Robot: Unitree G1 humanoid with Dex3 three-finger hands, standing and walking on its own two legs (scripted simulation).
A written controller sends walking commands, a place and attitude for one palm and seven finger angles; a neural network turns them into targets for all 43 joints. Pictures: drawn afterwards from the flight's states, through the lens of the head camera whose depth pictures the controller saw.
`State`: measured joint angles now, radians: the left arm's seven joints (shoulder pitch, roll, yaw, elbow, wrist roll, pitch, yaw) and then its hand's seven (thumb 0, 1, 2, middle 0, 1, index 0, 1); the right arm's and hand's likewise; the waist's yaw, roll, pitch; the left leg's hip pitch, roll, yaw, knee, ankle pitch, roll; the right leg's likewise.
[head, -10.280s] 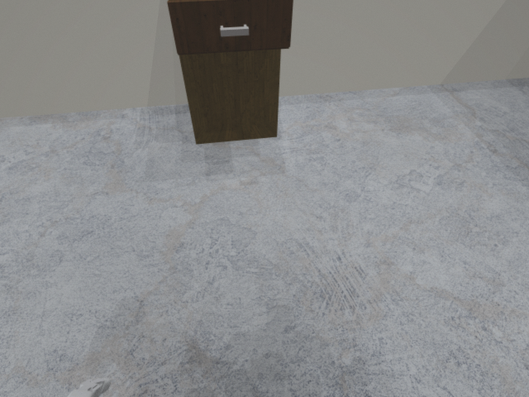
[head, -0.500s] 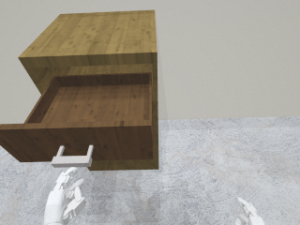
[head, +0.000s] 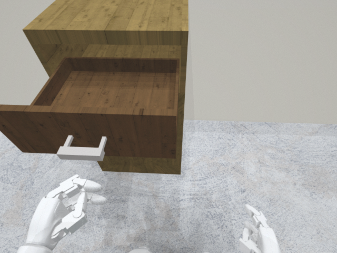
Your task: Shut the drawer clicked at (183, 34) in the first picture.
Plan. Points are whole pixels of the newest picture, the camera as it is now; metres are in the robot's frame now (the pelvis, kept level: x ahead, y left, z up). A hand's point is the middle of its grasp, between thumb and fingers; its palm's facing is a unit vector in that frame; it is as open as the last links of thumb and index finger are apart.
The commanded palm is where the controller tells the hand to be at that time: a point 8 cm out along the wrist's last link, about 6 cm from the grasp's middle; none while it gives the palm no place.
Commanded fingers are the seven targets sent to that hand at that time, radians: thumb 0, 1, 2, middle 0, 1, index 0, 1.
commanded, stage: raise the hand and make a fist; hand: left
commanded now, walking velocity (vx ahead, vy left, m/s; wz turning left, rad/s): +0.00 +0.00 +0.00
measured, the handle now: (84, 146) +0.35 +0.24 +0.06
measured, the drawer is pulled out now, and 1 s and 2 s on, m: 0.29 0.29 0.29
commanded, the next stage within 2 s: bring the fist close to the handle in 1.16 s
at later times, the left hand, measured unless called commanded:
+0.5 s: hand (59, 216) +0.17 +0.20 +0.11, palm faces +0.03 -1.00 -0.08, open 3.1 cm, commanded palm +0.12 +0.25 +0.13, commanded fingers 0.00 0.90 0.90 -1.40 -1.60 -1.40 -1.60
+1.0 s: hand (53, 212) +0.17 +0.20 +0.14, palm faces +0.05 -0.99 -0.11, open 3.3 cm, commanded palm +0.12 +0.25 +0.16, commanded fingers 0.00 0.90 0.90 -1.40 -1.60 -1.40 -1.60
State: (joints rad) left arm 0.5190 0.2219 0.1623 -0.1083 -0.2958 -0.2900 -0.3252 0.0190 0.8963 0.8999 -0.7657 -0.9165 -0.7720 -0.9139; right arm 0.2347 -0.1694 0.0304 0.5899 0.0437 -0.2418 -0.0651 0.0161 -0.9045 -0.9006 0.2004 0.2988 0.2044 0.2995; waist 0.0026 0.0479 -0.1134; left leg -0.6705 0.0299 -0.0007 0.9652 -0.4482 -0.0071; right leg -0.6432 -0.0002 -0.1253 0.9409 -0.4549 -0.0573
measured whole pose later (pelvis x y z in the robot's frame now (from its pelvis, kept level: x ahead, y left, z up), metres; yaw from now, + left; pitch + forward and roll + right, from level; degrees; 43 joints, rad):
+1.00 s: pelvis +0.02 +0.02 +0.03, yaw +0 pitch +1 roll -1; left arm 0.69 0.24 0.16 -0.44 -0.26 -0.10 -0.21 0.02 0.90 0.90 -1.40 -1.60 -1.40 -1.60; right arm 0.25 -0.23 0.05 0.57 0.06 -0.34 -0.06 0.02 -0.90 -0.90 0.20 0.30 0.20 0.30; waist 0.05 0.06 -0.09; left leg -0.38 0.01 0.02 0.75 -0.39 0.02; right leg -0.35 0.00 -0.11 0.71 -0.39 -0.03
